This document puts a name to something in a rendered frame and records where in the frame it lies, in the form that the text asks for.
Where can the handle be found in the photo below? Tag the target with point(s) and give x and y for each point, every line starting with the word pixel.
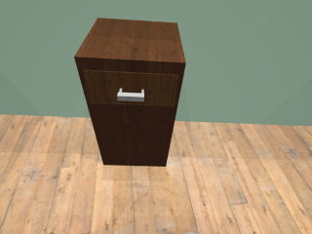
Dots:
pixel 121 96

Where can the cabinet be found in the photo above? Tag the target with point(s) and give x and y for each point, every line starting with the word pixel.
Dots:
pixel 132 134

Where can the drawer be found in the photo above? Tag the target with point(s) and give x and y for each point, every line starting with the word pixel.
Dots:
pixel 104 86

